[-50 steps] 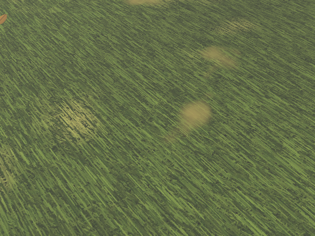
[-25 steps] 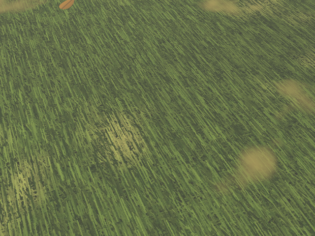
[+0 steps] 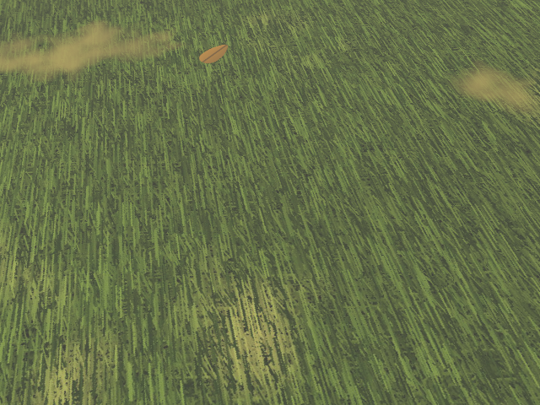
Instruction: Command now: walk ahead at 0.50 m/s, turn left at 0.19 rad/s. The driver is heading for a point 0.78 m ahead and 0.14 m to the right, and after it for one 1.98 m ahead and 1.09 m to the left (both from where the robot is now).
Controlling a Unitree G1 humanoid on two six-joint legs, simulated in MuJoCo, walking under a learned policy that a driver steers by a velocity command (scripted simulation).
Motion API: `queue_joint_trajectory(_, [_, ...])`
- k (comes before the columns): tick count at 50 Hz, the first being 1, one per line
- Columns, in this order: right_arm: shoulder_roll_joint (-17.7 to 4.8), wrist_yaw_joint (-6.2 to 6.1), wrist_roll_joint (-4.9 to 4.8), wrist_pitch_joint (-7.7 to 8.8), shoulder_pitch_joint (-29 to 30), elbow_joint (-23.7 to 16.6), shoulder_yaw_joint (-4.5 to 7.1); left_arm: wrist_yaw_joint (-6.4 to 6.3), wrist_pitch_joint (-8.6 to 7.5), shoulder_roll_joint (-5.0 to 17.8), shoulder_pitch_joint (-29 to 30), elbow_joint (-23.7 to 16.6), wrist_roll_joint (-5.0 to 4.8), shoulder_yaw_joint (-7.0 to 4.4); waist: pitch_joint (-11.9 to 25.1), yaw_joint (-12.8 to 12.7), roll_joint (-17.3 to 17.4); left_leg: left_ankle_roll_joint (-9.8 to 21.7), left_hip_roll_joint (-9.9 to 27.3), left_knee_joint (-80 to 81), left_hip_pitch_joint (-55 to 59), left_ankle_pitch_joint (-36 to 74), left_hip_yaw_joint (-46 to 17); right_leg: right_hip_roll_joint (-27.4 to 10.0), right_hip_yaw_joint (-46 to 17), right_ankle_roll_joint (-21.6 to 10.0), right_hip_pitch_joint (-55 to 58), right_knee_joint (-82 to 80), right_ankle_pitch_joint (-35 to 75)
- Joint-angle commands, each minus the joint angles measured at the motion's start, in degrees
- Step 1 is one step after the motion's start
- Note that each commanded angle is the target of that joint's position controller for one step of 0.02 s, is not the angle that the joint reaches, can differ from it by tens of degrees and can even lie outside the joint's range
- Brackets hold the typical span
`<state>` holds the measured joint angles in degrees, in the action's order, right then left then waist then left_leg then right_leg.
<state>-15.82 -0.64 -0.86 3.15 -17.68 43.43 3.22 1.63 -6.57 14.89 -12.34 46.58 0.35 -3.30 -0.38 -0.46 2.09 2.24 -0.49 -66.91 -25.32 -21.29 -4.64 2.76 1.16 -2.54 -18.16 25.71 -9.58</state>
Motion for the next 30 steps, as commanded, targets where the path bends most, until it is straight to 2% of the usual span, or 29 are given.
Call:
queue_joint_trajectory(1, [-4.14, 0.23, 0.17, 1.08, 0.8, -4.93, 1.28, -0.19, -0.53, 5.63, -1.81, -1.97, -0.11, -0.98, 1.85, 0.06, -7.62, -0.41, 6.06, 3.56, -12.16, 3.43, -0.78, -15.25, -18.63, -10.22, 11.44, -14.41, 4.19])
queue_joint_trajectory(3, [-2.92, 0.22, 0.52, 1.0, 3.4, -6.16, 0.74, -0.46, -0.65, 7.6, -3.18, -1.1, -0.63, -1.46, 1.04, -0.3, -7.03, -1.3, 6.85, 9.01, -13.68, 5.67, 0.5, -15.68, -15.86, -11.3, 10.99, -16.14, 8.92])
queue_joint_trajectory(5, [-2.13, 0.33, 0.65, 1.21, 6.94, -7.24, 0.24, -0.84, -0.23, 8.91, -4.18, -0.5, -0.86, -1.79, 0.6, -1.2, -6.02, -1.97, 7.16, 15.96, -14.09, 11.17, 1.36, -15.3, -12.94, -11.05, 11.29, -17.2, 11.25])
queue_joint_trajectory(9, [-1.32, 1.09, 0.16, 1.7, 13.58, -8.61, -0.26, -1.08, 0.67, 9.74, -7.09, 0.85, -1.53, -1.72, -0.74, -3.55, -6.34, -2.27, 5.28, 28.82, -9.95, 21.85, 3.67, -13.11, -7.26, -8.87, 11.16, -17.13, 12.39])
queue_joint_trajectory(13, [-2.05, 2.15, -0.46, 2.06, 19.18, -10.75, -0.15, -1.07, 1.73, 10.33, -10.7, 2.71, -1.86, -1.66, -2.41, -4.97, -6.73, -1.2, 3.74, 34.62, -9.06, 21.19, 4.39, -15.73, -7.98, -8.14, 15.66, -14.96, 12.27])
queue_joint_trajectory(15, [-3.14, 2.64, -0.46, 2.35, 19.28, -11.35, 0.19, -1.31, 2.38, 11.29, -10.57, 3.17, -1.98, -1.94, -2.41, -3.75, -7.42, 0.33, 3.1, 36.94, -7.36, 17.59, 4.54, -17.29, -8.47, -7.21, 18.48, -12.66, 15.51])
queue_joint_trajectory(16, [-4.13, 2.69, -0.33, 2.46, 17.05, -10.91, 0.65, -1.46, 2.67, 11.92, -9.81, 3.16, -1.99, -2.1, -1.19, -1.96, -7.74, 1.26, 2.12, 38.31, -3.42, 16.44, 5.32, -17.24, -7.93, -6.51, 19.04, -9.9, 21.09])
queue_joint_trajectory(17, [-5.6, 2.45, 0.05, 2.55, 11.86, -9.46, 1.57, -1.57, 2.91, 11.8, -9.15, 3.09, -2.19, -1.97, 1.75, 1.24, -7.14, 2.53, 0.7, 40.66, 5.36, 17.1, 6.4, -15.44, -6.55, -5.38, 17.67, -3.62, 28.99])
queue_joint_trajectory(18, [-8.54, 1.88, 0.5, 2.53, 2.99, -7.13, 3.0, -1.62, 2.88, 10.33, -8.89, 2.6, -1.77, -1.33, 7.72, 5.32, -5.74, 4.41, 2.42, 40.06, 19.44, 18.55, 4.75, -12.45, -4.63, -3.68, 12.14, 7.16, 29.33])
queue_joint_trajectory(19, [-13.52, 1.01, 1.42, 2.17, -7.88, -5.73, 4.24, -1.63, 2.51, 6.28, -8.6, 0.5, 0.17, 0.26, 17.14, 8.89, 3.24, 8.26, 15.85, 38.29, 36.85, 20.95, -9.77, -7.86, -1.83, -1.24, -0.89, 26.79, 8.79])
queue_joint_trajectory(20, [-15.12, 1.45, 1.68, 1.8, -8.19, -5.1, 4.24, -1.36, 1.35, 1.85, -15.31, 0.2, -1.26, 1.48, 22.76, 4.99, 17.02, 15.58, 25.69, 45.8, 48.35, 9.16, -33.29, -0.44, -4.69, 0.67, -19.4, 41.9, -24.17])
queue_joint_trajectory(21, [-9.56, 1.51, 1.14, 1.82, -6.99, -5.31, 2.99, -1.26, 0.95, 8.66, -11.38, 0.96, -2.67, -0.22, 16.63, 6.9, 8.65, 13.34, 23.53, 48.28, 43.25, 2.68, -31.13, -3.56, -9.17, 0.47, -24.94, 47.53, -22.69])
queue_joint_trajectory(22, [-7.56, 1.45, 0.75, 2.01, -3.44, -5.41, 2.19, -1.16, 0.83, 10.13, -7.03, -0.37, -3.22, -0.86, 9.38, 6.03, 6.16, 11.08, 21.55, 49.53, 35.85, 4.86, -22.19, -5.74, -8.25, 0.13, -26.52, 47.08, -16.91])
queue_joint_trajectory(23, [-6.08, 1.64, 0.94, 2.21, 0.32, -5.5, 1.64, -1.42, 1.15, 9.13, -5.25, -0.37, -2.76, -0.87, 6.01, 4.03, 2.5, 9.83, 18.91, 51.46, 28.79, 9.01, -16.27, -7.99, -7.29, 0.63, -24.03, 44.94, -12.23])
queue_joint_trajectory(24, [-4.62, 1.89, 1.1, 2.53, 3.02, -5.39, 1.33, -1.56, 1.75, 8.48, -4.78, -0.37, -2.06, -1.15, 3.13, 2.43, 2.75, 9.23, 16.84, 53.69, 23.65, 11.95, -11.54, -9.3, -7.22, 1.12, -22.23, 42.25, -9.05])
queue_joint_trajectory(25, [-4.14, 1.94, 1.49, 3.0, 4.45, -5.02, 1.28, -1.52, 2.55, 7.4, -6.15, -0.03, -2.08, -1.19, 2.38, 0.81, 4.02, 8.73, 15.71, 55.74, 20.0, 13.99, -8.01, -10.37, -7.48, 1.51, -19.02, 41.3, -6.65])
queue_joint_trajectory(27, [-4.09, 1.88, 1.66, 3.88, 5.23, -3.85, 1.59, -1.53, 3.78, 5.28, -6.84, 0.14, -2.28, -1.07, 1.24, -0.48, 3.22, 9.04, 15.07, 58.18, 16.8, 19.31, -3.02, -10.49, -7.4, 2.25, -17.77, 40.52, -3.98])
queue_joint_trajectory(30, [-5.25, 1.17, 2.05, 4.22, 4.14, -1.94, 2.18, -1.6, 4.45, 4.62, -3.45, -1.44, -1.95, -1.25, -0.66, -0.35, 1.36, 9.08, 15.12, 59.34, 17.62, 25.05, 2.69, -10.32, -8.91, 3.12, -22.25, 35.82, 2.39])
